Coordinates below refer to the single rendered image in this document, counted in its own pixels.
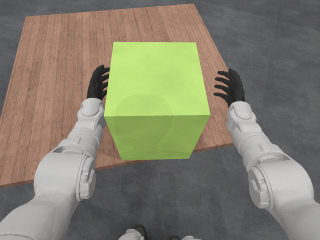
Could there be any robot right forearm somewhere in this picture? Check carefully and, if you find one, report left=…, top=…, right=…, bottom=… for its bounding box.
left=226, top=101, right=314, bottom=198

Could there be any right robot hand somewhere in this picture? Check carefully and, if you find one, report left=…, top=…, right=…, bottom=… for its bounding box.
left=213, top=68, right=245, bottom=108

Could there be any carton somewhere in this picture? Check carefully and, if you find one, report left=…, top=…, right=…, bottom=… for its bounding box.
left=104, top=42, right=211, bottom=161

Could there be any robot right upper arm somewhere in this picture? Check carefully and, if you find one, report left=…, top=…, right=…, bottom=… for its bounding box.
left=248, top=160, right=320, bottom=240

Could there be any robot left upper arm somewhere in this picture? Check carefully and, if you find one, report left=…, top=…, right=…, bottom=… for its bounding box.
left=0, top=152, right=96, bottom=240

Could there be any robot left forearm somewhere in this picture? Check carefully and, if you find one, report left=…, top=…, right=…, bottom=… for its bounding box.
left=33, top=98, right=107, bottom=194

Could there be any robot left foot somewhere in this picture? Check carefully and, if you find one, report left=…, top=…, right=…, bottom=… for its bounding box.
left=134, top=224, right=147, bottom=240

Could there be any left robot shin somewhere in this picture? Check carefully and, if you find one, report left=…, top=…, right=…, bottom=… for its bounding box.
left=125, top=229, right=141, bottom=235

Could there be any table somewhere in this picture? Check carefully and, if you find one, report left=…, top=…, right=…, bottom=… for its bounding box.
left=0, top=3, right=234, bottom=204

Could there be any left robot hand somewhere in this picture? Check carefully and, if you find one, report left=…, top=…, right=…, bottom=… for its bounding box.
left=86, top=64, right=110, bottom=101

